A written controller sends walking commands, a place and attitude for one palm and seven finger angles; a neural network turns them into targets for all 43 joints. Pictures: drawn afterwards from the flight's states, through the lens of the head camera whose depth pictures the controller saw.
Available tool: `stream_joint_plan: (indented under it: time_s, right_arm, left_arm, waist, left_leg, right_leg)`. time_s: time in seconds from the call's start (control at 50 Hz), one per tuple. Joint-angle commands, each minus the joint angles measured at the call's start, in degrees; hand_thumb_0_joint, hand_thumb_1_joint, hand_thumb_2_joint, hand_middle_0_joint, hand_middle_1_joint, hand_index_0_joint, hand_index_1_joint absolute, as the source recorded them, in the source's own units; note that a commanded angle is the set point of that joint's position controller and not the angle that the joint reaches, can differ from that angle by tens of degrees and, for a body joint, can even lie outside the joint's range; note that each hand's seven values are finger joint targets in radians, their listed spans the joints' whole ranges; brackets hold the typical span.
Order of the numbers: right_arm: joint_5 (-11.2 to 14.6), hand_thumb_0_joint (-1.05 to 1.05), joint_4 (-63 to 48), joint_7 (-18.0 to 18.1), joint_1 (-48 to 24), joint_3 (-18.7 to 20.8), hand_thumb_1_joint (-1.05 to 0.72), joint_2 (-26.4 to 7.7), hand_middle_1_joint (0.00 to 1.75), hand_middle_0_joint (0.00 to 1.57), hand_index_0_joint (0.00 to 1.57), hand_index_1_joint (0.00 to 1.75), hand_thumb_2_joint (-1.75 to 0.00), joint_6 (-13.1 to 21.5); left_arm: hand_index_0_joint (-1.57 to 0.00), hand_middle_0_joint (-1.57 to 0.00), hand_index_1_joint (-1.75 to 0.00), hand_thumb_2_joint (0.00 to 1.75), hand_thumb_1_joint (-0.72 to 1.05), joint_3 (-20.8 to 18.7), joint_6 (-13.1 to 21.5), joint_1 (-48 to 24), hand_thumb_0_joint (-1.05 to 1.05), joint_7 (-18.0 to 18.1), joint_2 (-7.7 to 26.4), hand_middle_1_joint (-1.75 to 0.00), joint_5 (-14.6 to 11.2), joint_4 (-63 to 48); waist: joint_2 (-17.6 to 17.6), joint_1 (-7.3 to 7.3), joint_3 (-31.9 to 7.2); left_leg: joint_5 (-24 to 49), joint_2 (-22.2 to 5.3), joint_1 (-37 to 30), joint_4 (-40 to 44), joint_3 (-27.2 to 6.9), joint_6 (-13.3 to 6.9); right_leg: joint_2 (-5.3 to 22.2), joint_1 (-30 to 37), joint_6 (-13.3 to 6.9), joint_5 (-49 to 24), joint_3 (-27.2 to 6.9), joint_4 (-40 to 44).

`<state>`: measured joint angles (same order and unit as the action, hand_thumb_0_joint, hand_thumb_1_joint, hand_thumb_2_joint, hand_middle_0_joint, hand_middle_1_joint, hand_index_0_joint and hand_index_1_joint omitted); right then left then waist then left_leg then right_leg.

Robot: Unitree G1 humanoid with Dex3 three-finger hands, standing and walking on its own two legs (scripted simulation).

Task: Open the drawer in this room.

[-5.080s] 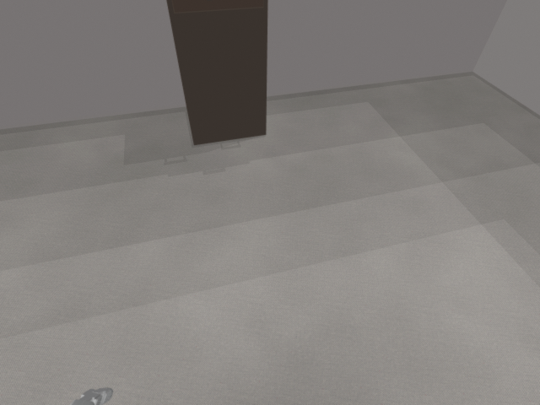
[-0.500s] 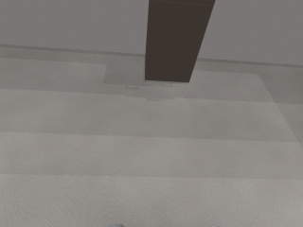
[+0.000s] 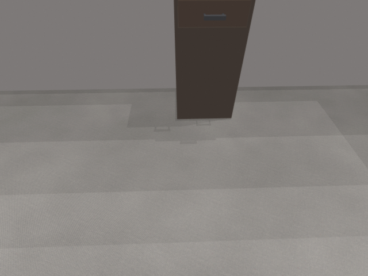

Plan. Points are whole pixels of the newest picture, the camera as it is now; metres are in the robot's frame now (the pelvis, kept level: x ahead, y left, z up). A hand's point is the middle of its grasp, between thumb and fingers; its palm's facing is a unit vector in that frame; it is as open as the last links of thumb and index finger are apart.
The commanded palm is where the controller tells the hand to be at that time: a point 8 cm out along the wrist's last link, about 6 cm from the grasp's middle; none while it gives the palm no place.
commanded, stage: turn or walk to find it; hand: left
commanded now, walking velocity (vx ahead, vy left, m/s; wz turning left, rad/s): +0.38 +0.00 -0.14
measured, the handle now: (214, 16) +1.44 -0.12 +0.04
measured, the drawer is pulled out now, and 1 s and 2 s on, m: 0.00 0.00 0.00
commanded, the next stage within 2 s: stand and wait in 0.40 s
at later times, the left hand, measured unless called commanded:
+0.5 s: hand (119, 246) +0.25 +0.20 -0.19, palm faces -0.04 -0.99 -0.16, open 7.3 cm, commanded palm none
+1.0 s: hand (130, 198) +0.39 +0.19 -0.18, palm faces +0.00 -0.98 -0.18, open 7.2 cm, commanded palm none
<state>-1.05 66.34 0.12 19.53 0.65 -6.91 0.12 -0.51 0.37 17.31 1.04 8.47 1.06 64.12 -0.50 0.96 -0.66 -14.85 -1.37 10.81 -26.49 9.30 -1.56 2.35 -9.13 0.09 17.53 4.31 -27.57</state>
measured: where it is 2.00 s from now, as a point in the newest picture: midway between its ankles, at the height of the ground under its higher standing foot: (179, 263)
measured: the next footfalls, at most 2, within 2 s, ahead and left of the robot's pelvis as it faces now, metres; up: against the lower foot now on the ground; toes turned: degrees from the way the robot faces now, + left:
right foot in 0.60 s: +0.38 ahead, -0.08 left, +0.00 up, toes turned -12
left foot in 0.98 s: +0.42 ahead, +0.16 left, +0.00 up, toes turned +3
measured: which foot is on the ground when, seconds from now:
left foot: down 0.00-0.62, up 0.64-0.96, down 0.98-1.00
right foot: down 0.00-0.24, up 0.26-0.58, down 0.60-1.00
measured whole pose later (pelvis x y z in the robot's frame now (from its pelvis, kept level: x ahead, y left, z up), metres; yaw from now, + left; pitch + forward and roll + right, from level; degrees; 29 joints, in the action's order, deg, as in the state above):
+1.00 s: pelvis +0.34 +0.02 -0.01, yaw -3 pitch -2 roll -2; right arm -0.8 60.9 1.2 11.3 1.5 -10.2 0.9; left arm -1.3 0.8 12.3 0.9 9.2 0.7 62.5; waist -1.8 -0.4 1.7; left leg -13.9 -6.2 16.5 -33.1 2.5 2.3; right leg -0.2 -11.8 -2.2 16.5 10.2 -29.9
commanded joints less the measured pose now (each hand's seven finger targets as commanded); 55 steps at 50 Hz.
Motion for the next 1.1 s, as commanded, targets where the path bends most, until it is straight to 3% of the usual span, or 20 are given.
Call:
stream_joint_plan:
  time_s: [0.0, 0.12, 0.18, 0.2, 0.22, 0.24, 0.3, 0.38, 0.44, 0.52, 0.56, 0.58, 0.6, 0.62, 0.68, 0.74, 0.86, 0.92, 0.96, 1.08]
  right_arm:
    - [-0.3, 0.0, -2.8, 0.4, 1.7, 1.7, -0.9, -5.6, 0.3, 0.2, 0.2, 0.3, -0.9, 0.8]
    - [-0.2, 0.0, -6.5, -0.2, -3.3, 1.6, -0.9, -3.9, 0.3, 0.2, 0.2, 0.3, -0.9, 2.4]
    - [0.1, 0.0, -4.2, 0.1, 4.0, 1.5, -0.9, -3.9, 0.3, 0.2, 0.2, 0.3, -0.9, 3.6]
    - [-0.4, 0.0, -1.1, 0.6, 13.3, 2.5, -0.9, -7.6, 0.3, 0.2, 0.2, 0.3, -0.9, 4.1]
    - [-0.9, 0.0, 2.8, 1.6, 23.1, 3.8, -0.9, -11.9, 0.3, 0.2, 0.2, 0.3, -0.9, 4.3]
    - [-1.0, 0.0, 4.5, 2.6, 25.7, 2.8, -0.9, -10.5, 0.3, 0.2, 0.2, 0.3, -0.9, 3.9]
    - [-0.8, 0.0, 1.1, 2.7, 17.0, 1.5, -0.9, -6.7, 0.3, 0.2, 0.2, 0.3, -0.9, 4.6]
    - [-0.3, 0.0, 0.1, 2.8, 13.1, 0.7, -0.9, -5.2, 0.3, 0.2, 0.2, 0.3, -0.9, 5.3]
    - [-0.3, 0.0, -0.5, 2.8, 10.7, 0.5, -0.9, -5.4, 0.3, 0.2, 0.2, 0.3, -0.9, 5.2]
    - [0.8, 0.0, -0.4, 2.8, 7.8, 2.2, -0.9, -10.4, 0.3, 0.2, 0.2, 0.3, -0.9, 4.3]
    - [1.3, 0.0, -1.6, 2.4, 5.1, 2.8, -0.9, -10.1, 0.3, 0.2, 0.2, 0.3, -0.9, 4.1]
    - [2.0, 0.0, -2.0, 1.9, 7.7, 2.4, -0.9, -6.1, 0.3, 0.2, 0.2, 0.3, -0.9, 4.1]
    - [2.3, 0.0, -2.4, 2.2, 12.0, 2.3, -0.9, -4.5, 0.3, 0.2, 0.2, 0.3, -0.9, 3.7]
    - [2.4, 0.0, -3.0, 2.4, 9.5, 2.1, -0.9, -4.1, 0.3, 0.2, 0.2, 0.3, -0.9, 2.8]
    - [0.7, 0.0, -3.6, 1.7, 4.9, 1.7, -0.9, -2.6, 0.3, 0.2, 0.2, 0.3, -0.9, 0.7]
    - [0.3, 0.0, -3.0, 1.4, 8.3, 0.9, -0.9, -0.3, 0.3, 0.2, 0.2, 0.3, -0.9, -0.9]
    - [0.2, 0.0, -5.2, 1.0, 0.7, 0.7, -0.9, -2.5, 0.3, 0.2, 0.2, 0.3, -0.9, -0.3]
    - [0.1, 0.0, -5.0, 0.9, 0.0, 0.8, -0.9, -4.5, 0.3, 0.2, 0.2, 0.3, -0.9, 0.5]
    - [-0.1, 0.0, -4.8, 1.1, -0.8, 0.9, -0.9, -7.9, 0.3, 0.2, 0.2, 0.3, -0.9, 1.6]
    - [0.4, 0.0, -4.2, 1.7, -4.1, 0.2, -0.9, -7.3, 0.3, 0.2, 0.2, 0.3, -0.9, 1.7]
  left_arm:
    - [-0.2, -0.2, -0.3, 0.9, 0.9, -2.4, 0.4, 4.1, 0.0, -0.2, 6.9, -0.3, 0.1, -1.6]
    - [-0.2, -0.2, -0.3, 0.9, 0.9, -3.8, 2.1, 10.9, 0.0, 0.1, 7.6, -0.3, 0.3, 0.6]
    - [-0.2, -0.2, -0.3, 0.9, 0.9, -3.8, 2.5, 6.7, 0.0, 0.0, 7.0, -0.3, 0.2, 0.2]
    - [-0.2, -0.2, -0.3, 0.9, 0.9, -3.5, 2.8, 3.5, 0.0, -0.5, 4.4, -0.3, -0.3, -1.7]
    - [-0.2, -0.2, -0.3, 0.9, 0.9, -2.5, 2.9, -1.4, 0.0, -0.9, 1.6, -0.3, -0.4, -4.2]
    - [-0.2, -0.2, -0.3, 0.9, 0.9, -2.6, 2.7, -5.5, 0.0, -0.4, 3.3, -0.3, 0.1, -4.8]
    - [-0.2, -0.2, -0.3, 0.9, 0.9, -3.1, 2.3, -6.3, 0.0, -1.5, 2.6, -0.3, 0.0, -3.7]
    - [-0.2, -0.2, -0.3, 0.9, 0.9, -2.8, 0.6, -6.3, 0.0, -2.5, 0.0, -0.3, 0.5, -4.8]
    - [-0.2, -0.2, -0.3, 0.9, 0.9, -2.0, 0.6, -10.9, 0.0, -2.8, -0.2, -0.3, 0.0, -7.3]
    - [-0.2, -0.2, -0.3, 0.9, 0.9, -2.1, 1.9, 0.7, 0.0, -1.6, 3.0, -0.3, 0.3, -4.3]
    - [-0.2, -0.2, -0.3, 0.9, 0.9, -3.5, 2.8, 11.1, 0.0, -0.9, 7.3, -0.3, 0.7, -1.0]
    - [-0.2, -0.2, -0.3, 0.9, 0.9, -4.4, 3.4, 14.4, 0.0, -0.1, 12.2, -0.3, 0.9, 0.0]
    - [-0.2, -0.2, -0.3, 0.9, 0.9, -4.6, 3.5, 14.0, 0.0, 0.1, 14.9, -0.3, -0.1, -0.5]
    - [-0.2, -0.2, -0.3, 0.9, 0.9, -4.3, 3.3, 9.2, 0.0, 0.7, 13.4, -0.3, -0.7, -2.3]
    - [-0.2, -0.2, -0.3, 0.9, 0.9, -2.5, 2.7, -2.8, 0.0, 1.1, 7.5, -0.3, -0.5, -5.2]
    - [-0.2, -0.2, -0.3, 0.9, 0.9, -1.9, 2.7, -7.8, 0.0, 0.9, 6.5, -0.3, 0.0, -6.5]
    - [-0.2, -0.2, -0.3, 0.9, 0.9, -2.4, 1.7, -5.1, 0.0, 0.1, 7.2, -0.3, 0.1, -4.9]
    - [-0.2, -0.2, -0.3, 0.9, 0.9, -2.4, 1.3, -5.5, 0.0, 0.2, 7.6, -0.3, -0.4, -4.5]
    - [-0.2, -0.2, -0.3, 0.9, 0.9, -1.8, 0.8, -2.8, 0.0, 0.1, 5.3, -0.3, -1.0, -4.1]
    - [-0.2, -0.2, -0.3, 0.9, 0.9, -1.1, 0.9, 0.9, 0.0, 0.5, 5.7, -0.3, -0.8, -0.7]
  waist:
    - [4.7, -1.21, 10.7]
    - [7.6, -2.93, 10.7]
    - [1.9, 2.24, 6.0]
    - [-9.9, 5.87, 3.4]
    - [-20.7, 8.42, 3.0]
    - [-17.7, 9.05, 6.0]
    - [-2.4, 4.58, 8.5]
    - [-6.9, 0.33, 11.1]
    - [-8.2, -0.42, 13.0]
    - [-9.3, -5.74, 2.0]
    - [-5.7, -10.73, -3.0]
    - [6.1, -10.39, -7.8]
    - [10.1, -7.27, -13.9]
    - [6.9, -6.25, -9.6]
    - [1.7, -1.37, 2.6]
    - [2.6, 2.62, 1.4]
    - [8.6, -0.16, 1.4]
    - [4.9, 0.34, 1.9]
    - [-5.6, -1.07, 2.2]
    - [-6.0, -2.04, 3.0]
  left_leg:
    - [-14.3, -4.0, 6.1, 1.1, -4.3, 0.2]
    - [-10.5, -3.8, 18.3, -14.0, -1.0, 1.3]
    - [-4.6, -3.5, 0.1, -0.2, -1.1, 0.6]
    - [2.4, -9.7, -13.4, 5.2, -11.6, -2.7]
    - [16.8, -22.2, -23.7, 10.2, -25.7, -5.9]
    - [32.3, -24.0, -26.1, 9.0, -25.9, -4.5]
    - [37.6, -20.9, -18.5, 8.5, -13.9, -4.3]
    - [35.9, -13.6, -12.4, 13.1, -3.1, -0.4]
    - [46.9, -10.3, -8.7, 13.1, 1.9, -0.6]
    - [64.3, -11.6, -14.1, -2.0, 2.0, -1.7]
    - [47.9, -9.8, -6.0, -19.2, 1.5, 0.0]
    - [7.1, -3.5, 6.8, -36.6, 1.0, 1.4]
    - [-21.4, 1.8, 11.9, -53.2, -5.1, 1.7]
    - [-17.7, -1.4, 11.1, -54.0, -11.7, 1.1]
    - [-10.4, -5.5, 11.4, -47.9, -11.4, 1.8]
    - [-8.5, -5.7, 5.1, -33.3, -8.5, 3.1]
    - [-3.9, -4.7, 5.5, -15.7, -5.5, 4.4]
    - [4.6, -4.8, -2.2, -2.8, -5.6, 4.5]
    - [12.8, -10.3, -1.8, 4.9, -12.4, 2.4]
    - [18.1, -8.6, -0.4, 6.7, -8.7, 1.9]
  right_leg:
    - [6.4, -8.7, -4.4, 19.0, -10.4, 10.7]
    - [14.5, 3.1, -10.8, 7.1, -20.5, 14.3]
    - [9.7, -4.2, -7.6, -10.5, -10.5, 0.8]
    - [2.2, -14.8, -4.0, -13.0, -2.9, -15.7]
    - [-2.8, -30.1, -1.0, 8.8, 3.5, -32.0]
    - [-1.5, -35.9, -1.7, 12.5, -1.4, -39.6]
    - [2.7, -34.5, -2.1, 4.9, -2.1, -44.9]
    - [1.1, -33.8, -1.3, -1.9, 2.1, -42.4]
    - [-0.1, -26.8, -1.2, -6.3, 6.6, -23.7]
    - [-5.7, -7.4, -3.3, -13.7, 8.8, -9.1]
    - [-1.3, 9.8, -4.8, -27.5, 4.9, -0.8]
    - [12.4, 21.7, -9.9, -53.9, -9.5, -3.6]
    - [24.4, 24.1, -16.9, -75.3, -22.9, -2.4]
    - [24.2, 15.3, -18.2, -64.3, -20.1, 2.7]
    - [17.8, -6.1, -12.9, -38.4, -12.5, 9.4]
    - [13.0, -13.2, -9.2, -28.4, -3.1, 11.6]
    - [10.5, -7.8, -8.7, -16.3, -3.8, 11.6]
    - [9.0, -9.8, -5.7, -8.7, -2.8, 8.4]
    - [4.7, -8.3, -1.4, -5.0, -1.1, 4.9]
    - [5.3, 0.9, -0.1, -13.0, -1.3, 6.8]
